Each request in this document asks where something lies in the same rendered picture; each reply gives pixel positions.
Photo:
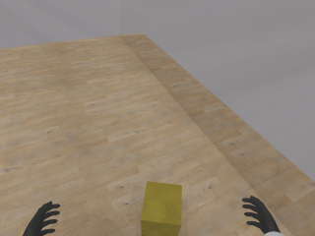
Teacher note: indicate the robot left hand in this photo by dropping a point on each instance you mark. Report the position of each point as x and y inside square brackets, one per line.
[37, 223]

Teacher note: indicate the carton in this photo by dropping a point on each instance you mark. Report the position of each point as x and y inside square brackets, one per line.
[162, 209]

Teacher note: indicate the robot right hand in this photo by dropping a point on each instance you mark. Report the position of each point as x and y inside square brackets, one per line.
[266, 221]

